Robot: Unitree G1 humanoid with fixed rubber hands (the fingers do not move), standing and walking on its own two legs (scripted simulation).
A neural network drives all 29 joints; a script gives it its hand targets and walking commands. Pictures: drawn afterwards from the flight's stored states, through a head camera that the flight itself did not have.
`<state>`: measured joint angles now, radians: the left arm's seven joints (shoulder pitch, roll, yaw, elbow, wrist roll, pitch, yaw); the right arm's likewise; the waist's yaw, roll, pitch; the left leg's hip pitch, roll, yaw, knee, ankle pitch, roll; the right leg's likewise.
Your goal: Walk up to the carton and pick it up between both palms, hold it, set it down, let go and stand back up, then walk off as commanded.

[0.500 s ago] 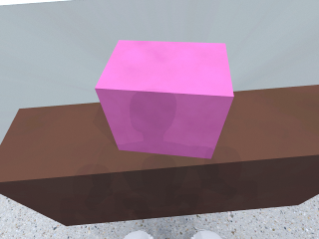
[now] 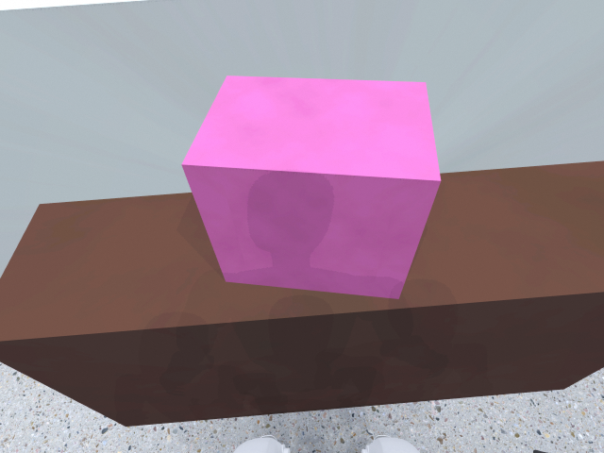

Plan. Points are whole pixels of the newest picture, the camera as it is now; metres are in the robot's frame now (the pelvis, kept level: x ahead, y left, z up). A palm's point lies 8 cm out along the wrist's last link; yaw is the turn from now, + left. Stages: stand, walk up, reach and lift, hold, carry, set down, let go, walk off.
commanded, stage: walk up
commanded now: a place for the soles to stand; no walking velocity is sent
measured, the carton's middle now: (316, 191) +0.50 +0.00 +0.05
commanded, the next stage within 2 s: reach and lift in 0.08 s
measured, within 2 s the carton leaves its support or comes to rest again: neither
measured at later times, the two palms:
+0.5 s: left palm (137, 451) +0.16 +0.26 -0.10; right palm out of the picture +0.14 -0.30 -0.09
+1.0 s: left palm (131, 424) +0.18 +0.25 -0.04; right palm out of the picture +0.13 -0.26 -0.05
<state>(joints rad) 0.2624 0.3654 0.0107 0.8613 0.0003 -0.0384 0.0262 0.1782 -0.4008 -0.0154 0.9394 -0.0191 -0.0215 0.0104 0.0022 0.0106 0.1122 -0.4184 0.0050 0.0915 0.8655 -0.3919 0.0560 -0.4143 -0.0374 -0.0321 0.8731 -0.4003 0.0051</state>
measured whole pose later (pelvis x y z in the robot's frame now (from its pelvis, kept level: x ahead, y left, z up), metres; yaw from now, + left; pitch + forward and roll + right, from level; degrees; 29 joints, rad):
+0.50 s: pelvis +0.00 +0.00 -0.01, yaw -1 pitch -5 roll -1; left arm 0.10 0.27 0.02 0.52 0.00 0.43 0.03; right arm 0.05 -0.35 -0.13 0.93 -0.03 -0.13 0.06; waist 0.00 0.00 0.13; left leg -0.43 0.03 0.10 0.95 -0.44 0.05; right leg -0.43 -0.02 -0.03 0.94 -0.43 0.01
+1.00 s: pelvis -0.02 +0.00 +0.02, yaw -2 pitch -4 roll +0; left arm 0.10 0.28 0.03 0.51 0.00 0.11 0.01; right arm 0.18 -0.23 -0.11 0.62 0.03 -0.18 -0.01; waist 0.00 0.00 0.13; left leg -0.36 0.02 0.12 0.71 -0.28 0.06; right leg -0.37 -0.02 -0.01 0.71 -0.28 0.01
